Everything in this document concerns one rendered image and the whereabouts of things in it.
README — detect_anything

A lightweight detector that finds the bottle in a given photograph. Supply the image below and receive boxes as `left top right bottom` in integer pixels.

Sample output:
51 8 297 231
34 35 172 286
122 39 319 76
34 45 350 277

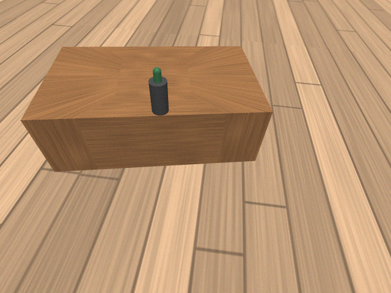
148 67 169 115

